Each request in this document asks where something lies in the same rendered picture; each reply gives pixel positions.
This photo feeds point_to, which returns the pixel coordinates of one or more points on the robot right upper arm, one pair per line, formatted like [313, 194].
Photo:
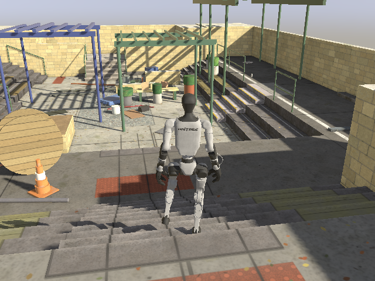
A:
[208, 135]

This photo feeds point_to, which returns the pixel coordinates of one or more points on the left robot forearm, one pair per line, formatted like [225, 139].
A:
[161, 159]

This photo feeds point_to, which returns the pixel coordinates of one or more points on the right robot forearm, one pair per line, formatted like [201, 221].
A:
[214, 159]

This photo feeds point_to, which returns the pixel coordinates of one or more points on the robot left upper arm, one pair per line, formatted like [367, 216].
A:
[170, 123]

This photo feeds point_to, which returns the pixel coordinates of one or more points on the left robot hand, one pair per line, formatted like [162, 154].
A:
[160, 178]

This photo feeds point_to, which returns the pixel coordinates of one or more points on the right robot hand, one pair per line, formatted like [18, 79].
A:
[217, 174]

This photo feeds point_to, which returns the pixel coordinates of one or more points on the left robot thigh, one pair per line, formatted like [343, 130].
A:
[173, 172]

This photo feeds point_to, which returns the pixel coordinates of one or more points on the right robot shin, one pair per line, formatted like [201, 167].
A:
[198, 213]

